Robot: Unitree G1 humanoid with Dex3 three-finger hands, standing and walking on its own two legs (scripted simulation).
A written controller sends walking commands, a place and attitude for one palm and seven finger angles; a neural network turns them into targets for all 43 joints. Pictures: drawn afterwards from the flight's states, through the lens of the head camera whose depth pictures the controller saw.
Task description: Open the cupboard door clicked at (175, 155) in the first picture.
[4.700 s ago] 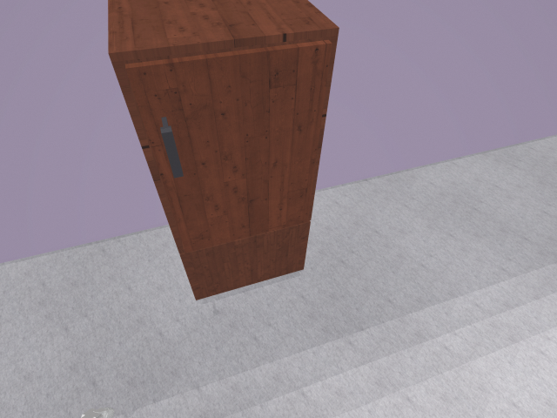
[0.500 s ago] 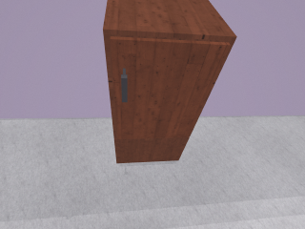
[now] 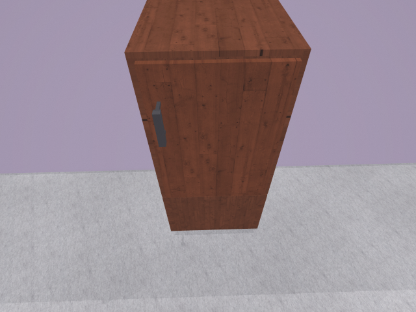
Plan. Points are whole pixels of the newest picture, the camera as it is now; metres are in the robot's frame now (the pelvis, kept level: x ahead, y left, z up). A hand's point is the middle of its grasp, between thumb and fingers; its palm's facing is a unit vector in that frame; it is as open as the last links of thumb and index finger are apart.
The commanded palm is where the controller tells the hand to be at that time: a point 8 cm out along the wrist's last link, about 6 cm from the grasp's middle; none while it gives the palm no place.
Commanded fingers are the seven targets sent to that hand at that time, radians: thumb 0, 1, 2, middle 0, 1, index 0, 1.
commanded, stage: come to a stop and stand still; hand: left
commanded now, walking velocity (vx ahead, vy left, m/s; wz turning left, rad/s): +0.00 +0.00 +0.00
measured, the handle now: (160, 124) +0.59 +0.17 +0.01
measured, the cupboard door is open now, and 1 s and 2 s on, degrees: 0 0 0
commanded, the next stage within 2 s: look again from close up in 0.14 s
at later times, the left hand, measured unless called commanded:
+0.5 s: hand out of the picture -0.05 +0.21 -0.18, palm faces +0.02 -0.98 -0.19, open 7.3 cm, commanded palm none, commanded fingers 0.00 0.90 0.90 -0.20 -0.30 -0.20 -0.30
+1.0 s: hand out of the picture -0.04 +0.19 -0.18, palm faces +0.00 -0.99 -0.16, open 7.3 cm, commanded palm none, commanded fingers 0.00 0.90 0.90 -0.20 -0.30 -0.20 -0.30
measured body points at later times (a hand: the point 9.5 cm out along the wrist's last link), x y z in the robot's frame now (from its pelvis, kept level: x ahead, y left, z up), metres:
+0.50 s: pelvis -0.04 +0.05 -0.01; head -0.05 +0.04 +0.44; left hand -0.05 +0.26 -0.16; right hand -0.04 -0.18 -0.17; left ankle -0.04 +0.15 -0.74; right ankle -0.02 -0.08 -0.74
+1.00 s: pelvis -0.02 +0.04 -0.01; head -0.01 +0.03 +0.44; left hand -0.04 +0.24 -0.17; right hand -0.04 -0.17 -0.17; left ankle -0.04 +0.15 -0.74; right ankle -0.02 -0.08 -0.74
